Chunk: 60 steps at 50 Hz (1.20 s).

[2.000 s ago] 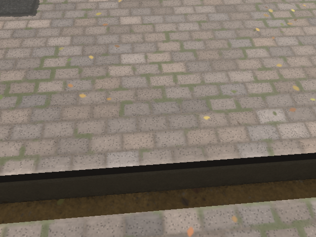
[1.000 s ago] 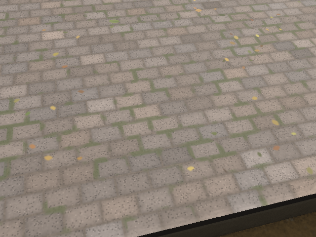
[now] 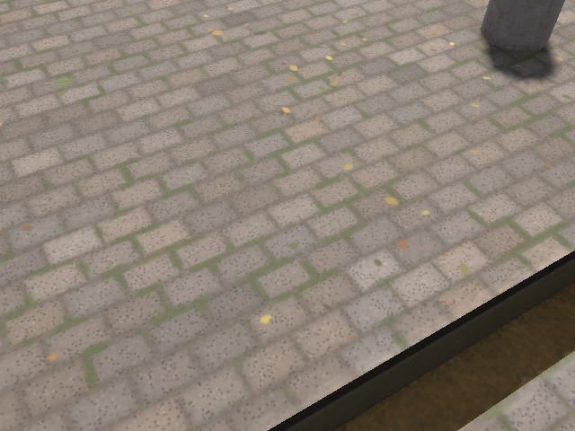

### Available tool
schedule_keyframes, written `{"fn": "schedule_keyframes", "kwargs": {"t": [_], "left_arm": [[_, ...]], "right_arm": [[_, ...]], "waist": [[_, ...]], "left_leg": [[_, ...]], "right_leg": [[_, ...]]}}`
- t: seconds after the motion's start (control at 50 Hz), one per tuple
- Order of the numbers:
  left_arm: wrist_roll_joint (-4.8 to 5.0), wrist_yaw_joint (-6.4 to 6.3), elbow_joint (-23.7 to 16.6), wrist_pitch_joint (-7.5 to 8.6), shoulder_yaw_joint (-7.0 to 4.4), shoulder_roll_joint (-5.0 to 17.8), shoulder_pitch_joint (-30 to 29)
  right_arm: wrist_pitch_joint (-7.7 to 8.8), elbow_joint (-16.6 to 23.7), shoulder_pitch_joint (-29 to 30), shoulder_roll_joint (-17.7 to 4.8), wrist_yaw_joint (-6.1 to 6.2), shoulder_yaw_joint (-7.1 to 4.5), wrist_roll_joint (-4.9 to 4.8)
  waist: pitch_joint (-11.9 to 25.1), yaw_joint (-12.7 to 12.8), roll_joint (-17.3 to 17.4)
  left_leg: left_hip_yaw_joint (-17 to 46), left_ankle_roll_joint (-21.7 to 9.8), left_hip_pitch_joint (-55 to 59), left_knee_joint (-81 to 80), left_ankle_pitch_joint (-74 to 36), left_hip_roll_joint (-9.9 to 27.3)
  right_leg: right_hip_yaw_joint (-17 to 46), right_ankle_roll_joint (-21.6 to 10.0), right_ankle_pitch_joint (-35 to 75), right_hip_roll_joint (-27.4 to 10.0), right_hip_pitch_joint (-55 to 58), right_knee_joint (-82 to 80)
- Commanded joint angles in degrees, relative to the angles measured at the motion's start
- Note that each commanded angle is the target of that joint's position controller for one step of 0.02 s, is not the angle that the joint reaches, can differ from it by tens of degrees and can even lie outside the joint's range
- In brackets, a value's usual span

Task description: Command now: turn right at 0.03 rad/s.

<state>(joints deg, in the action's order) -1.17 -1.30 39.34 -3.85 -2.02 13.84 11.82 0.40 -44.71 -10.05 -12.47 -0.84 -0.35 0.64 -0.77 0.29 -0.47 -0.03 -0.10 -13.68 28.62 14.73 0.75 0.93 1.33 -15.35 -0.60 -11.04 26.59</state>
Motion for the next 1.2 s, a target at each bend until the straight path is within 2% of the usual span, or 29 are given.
{"fn": "schedule_keyframes", "kwargs": {"t": [0.02, 0.08, 0.16, 0.38, 0.58, 1.0, 1.02, 1.1, 1.12, 1.16, 1.2], "left_arm": [[-0.04, -0.86, -3.91, 0.76, -1.41, 5.59, -2.57], [0.02, -1.76, -2.82, 0.54, -1.52, 6.26, -1.76], [0.2, -2.29, -1.03, 0.4, -1.5, 6.56, -0.58], [0.44, -2.83, 3.81, 0.83, -1.48, 7.61, -0.34], [0.53, -3.25, 8.63, 1.46, -1.15, 8.29, -0.9], [0.79, -2.89, 16.49, 2.1, 0.05, 8.77, -0.76], [0.78, -2.63, 16.85, 2.15, 0.29, 8.03, -0.25], [0.77, -2.37, 17.65, 2.29, 0.47, 8.28, -0.17], [0.8, -2.37, 18.27, 2.28, 0.62, 7.8, 0.67], [1.1, -2.34, 18.31, 2.4, 0.79, 7.09, 0.42], [1.14, -2.45, 17.17, 3.25, 0.9, 7.11, -1.15]], "right_arm": [[0.73, 3.12, 1.88, -7.17, 0.73, -1.62, -0.04], [0.77, 2.13, 1.94, -7.32, 1.25, -1.61, -0.33], [0.68, 0.34, 1.6, -7.47, 1.41, -1.66, -0.56], [0.4, -4.77, 1.67, -9.09, 1.95, -2.1, -0.76], [0.04, -9.19, 0.9, -9.5, 2.68, -1.84, -0.84], [-0.6, -14.3, -1.41, -9.69, 3.23, -1.53, -0.85], [-0.74, -14.41, -1.63, -10.29, 3.16, -1.71, -0.94], [-0.93, -14.74, -2.01, -9.77, 3.2, -1.59, -0.85], [-0.98, -15.18, -2.8, -9.52, 3.24, -1.55, -0.9], [-1.18, -15.7, -3.78, -11.18, 3.46, -2.24, -1.56], [-0.61, -15.73, -4.68, -12.59, 3.54, -2.91, -1.58]], "waist": [[3.55, -0.53, 1.33], [3.38, -0.34, 1.0], [2.81, -0.17, 0.87], [2.11, -0.08, 0.89], [1.8, -0.26, 1.05], [1.06, -0.28, 0.59], [0.98, -0.24, 0.46], [0.71, -0.32, 0.3], [1.95, -0.43, 0.5], [0.1, -0.86, 2.35], [-3.63, -1.57, 6.07]], "left_leg": [[5.24, -3.55, 4.27, -5.72, -11.44, 3.97], [5.12, -3.49, 4.81, -6.46, -12.96, 3.72], [5.0, -3.58, 5.47, -7.53, -13.95, 3.41], [4.88, -3.67, 6.82, -9.58, -14.68, 2.79], [4.75, -3.87, 7.94, -10.66, -16.5, 2.35], [3.97, -3.67, 8.35, -11.04, -16.29, 1.31], [3.89, -3.72, 8.34, -10.66, -15.74, 1.15], [3.83, -3.72, 8.04, -10.51, -15.47, 1.07], [3.63, -3.87, 8.62, -10.89, -9.8, 0.68], [4.94, -5.63, 6.58, -12.1, 9.41, 0.58], [11.37, -8.42, 4.59, -16.0, 22.0, 4.85]], "right_leg": [[3.14, -1.7, 7.06, -2.42, -1.38, -4.95], [3.13, -1.22, 8.37, -2.61, -0.2, -5.64], [2.98, -0.93, 9.08, -2.81, 0.79, -6.68], [2.02, -0.57, 10.0, -3.04, 2.36, -8.55], [1.17, -0.41, 10.67, -2.94, 2.82, -9.83], [0.19, -0.66, 10.69, -2.4, 2.15, -10.62], [0.23, -0.65, 10.48, -2.49, 2.03, -10.53], [0.09, -0.69, 10.25, -2.32, 1.56, -10.42], [-0.68, -0.77, 5.69, -1.63, 1.94, -10.11], [-3.32, -1.25, -6.0, 0.73, -1.13, -5.83], [-4.63, -1.95, -10.06, 1.73, -7.23, 0.0]]}}
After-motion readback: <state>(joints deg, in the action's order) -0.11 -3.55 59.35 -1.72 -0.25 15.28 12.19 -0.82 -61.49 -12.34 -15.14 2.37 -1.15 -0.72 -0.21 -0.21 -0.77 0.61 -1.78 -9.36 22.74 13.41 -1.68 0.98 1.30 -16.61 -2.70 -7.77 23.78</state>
